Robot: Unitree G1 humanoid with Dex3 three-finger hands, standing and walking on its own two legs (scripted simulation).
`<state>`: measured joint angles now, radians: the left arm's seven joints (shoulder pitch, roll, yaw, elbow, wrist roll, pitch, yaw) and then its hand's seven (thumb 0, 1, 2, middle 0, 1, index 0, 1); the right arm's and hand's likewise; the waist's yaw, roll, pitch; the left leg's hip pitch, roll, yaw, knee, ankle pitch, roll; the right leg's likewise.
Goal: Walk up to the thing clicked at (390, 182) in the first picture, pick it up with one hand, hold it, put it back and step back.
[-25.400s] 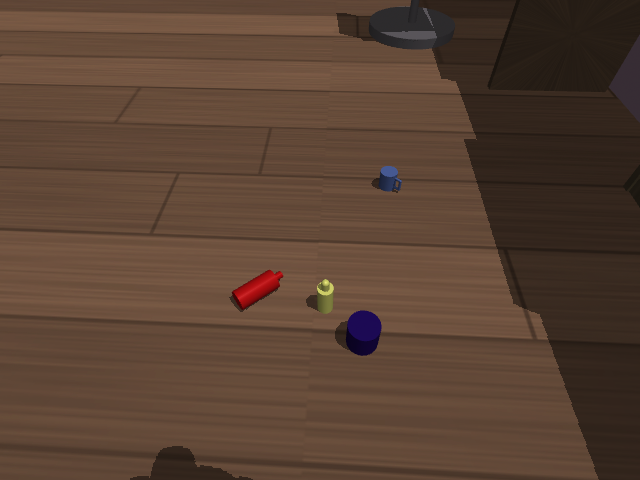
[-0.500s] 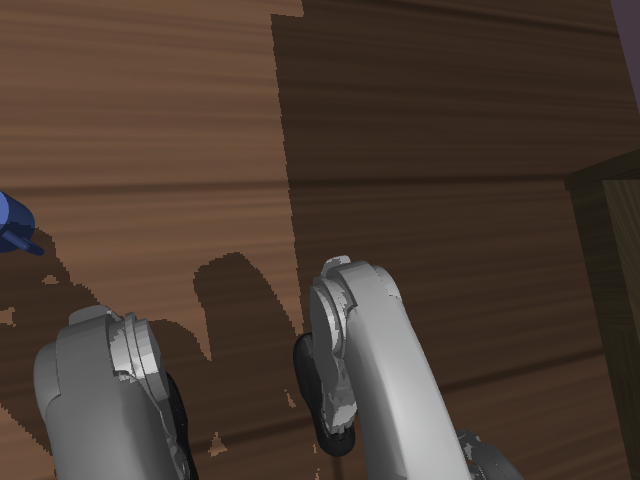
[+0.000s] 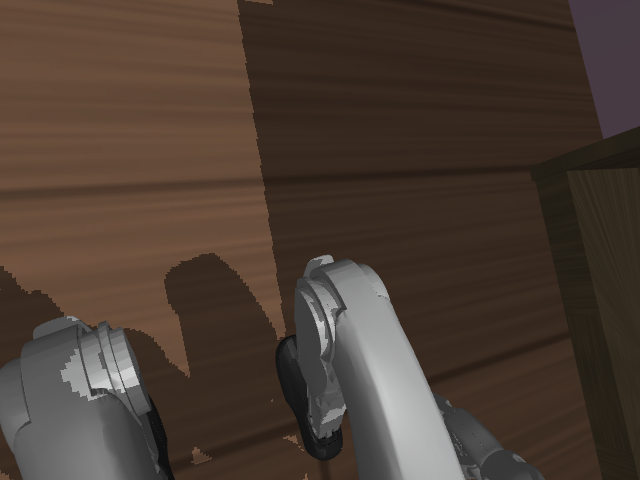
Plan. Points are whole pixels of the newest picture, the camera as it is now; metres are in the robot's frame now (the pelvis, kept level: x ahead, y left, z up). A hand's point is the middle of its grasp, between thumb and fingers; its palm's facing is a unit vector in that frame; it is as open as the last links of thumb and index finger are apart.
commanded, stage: rest palm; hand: left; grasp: from above
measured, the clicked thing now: out of the picture +0.42 +0.35 -0.26
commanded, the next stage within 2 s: close in 0.24 s
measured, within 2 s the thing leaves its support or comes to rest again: neither
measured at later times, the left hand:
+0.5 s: hand out of the picture +0.42 +0.35 -0.23, palm faces -0.42 -0.16 -0.89, open 13.5 cm
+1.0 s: hand out of the picture +0.41 +0.36 -0.23, palm faces -0.44 -0.16 -0.88, open 11.9 cm
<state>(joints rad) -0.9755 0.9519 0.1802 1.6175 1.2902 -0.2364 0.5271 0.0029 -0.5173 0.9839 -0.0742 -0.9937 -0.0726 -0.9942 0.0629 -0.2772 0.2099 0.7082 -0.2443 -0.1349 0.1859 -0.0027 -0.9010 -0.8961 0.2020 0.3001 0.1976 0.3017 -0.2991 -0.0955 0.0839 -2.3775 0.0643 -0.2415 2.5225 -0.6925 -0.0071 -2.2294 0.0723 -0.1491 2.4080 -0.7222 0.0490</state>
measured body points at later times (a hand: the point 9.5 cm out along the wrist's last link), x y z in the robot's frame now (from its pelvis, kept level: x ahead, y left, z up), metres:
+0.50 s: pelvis +0.00 +0.00 +0.00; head +0.26 +0.12 +0.34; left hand +0.44 +0.36 -0.18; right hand +0.07 -0.26 -0.08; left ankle +0.07 +0.13 -0.27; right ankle +0.10 -0.12 -0.27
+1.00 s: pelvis +0.00 +0.00 -0.01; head +0.26 +0.13 +0.34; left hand +0.43 +0.37 -0.18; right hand +0.08 -0.25 -0.08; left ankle +0.07 +0.13 -0.27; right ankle +0.10 -0.12 -0.27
